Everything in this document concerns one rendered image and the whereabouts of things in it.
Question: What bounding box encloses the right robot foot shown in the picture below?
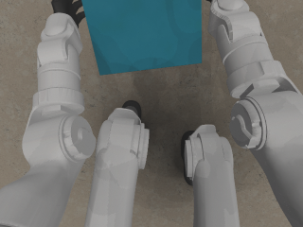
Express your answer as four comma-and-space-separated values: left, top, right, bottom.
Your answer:
181, 131, 194, 186

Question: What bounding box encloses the right robot upper arm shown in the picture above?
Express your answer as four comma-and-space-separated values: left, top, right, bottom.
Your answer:
229, 90, 303, 227

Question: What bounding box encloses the robot left forearm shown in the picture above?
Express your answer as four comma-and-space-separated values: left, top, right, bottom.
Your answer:
25, 12, 85, 131

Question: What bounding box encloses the carton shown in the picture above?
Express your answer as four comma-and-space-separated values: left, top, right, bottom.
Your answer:
81, 0, 202, 76

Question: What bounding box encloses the robot right forearm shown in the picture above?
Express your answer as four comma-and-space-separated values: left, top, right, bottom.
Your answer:
207, 0, 303, 99

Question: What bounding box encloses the left robot upper arm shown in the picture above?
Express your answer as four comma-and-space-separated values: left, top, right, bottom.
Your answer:
0, 113, 97, 227

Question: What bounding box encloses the left robot thigh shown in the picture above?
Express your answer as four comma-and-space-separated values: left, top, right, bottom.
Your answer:
83, 116, 150, 227

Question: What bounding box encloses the left robot hand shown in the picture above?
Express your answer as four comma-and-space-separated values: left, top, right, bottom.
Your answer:
51, 0, 85, 28

